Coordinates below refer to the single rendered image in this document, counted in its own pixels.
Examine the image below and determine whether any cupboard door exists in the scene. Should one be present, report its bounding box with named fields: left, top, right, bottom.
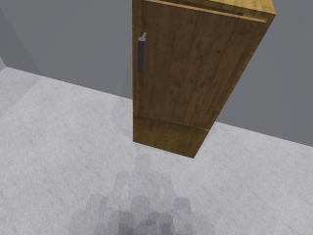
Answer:
left=134, top=0, right=266, bottom=130

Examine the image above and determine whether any handle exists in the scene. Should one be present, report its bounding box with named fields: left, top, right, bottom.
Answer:
left=137, top=32, right=147, bottom=72

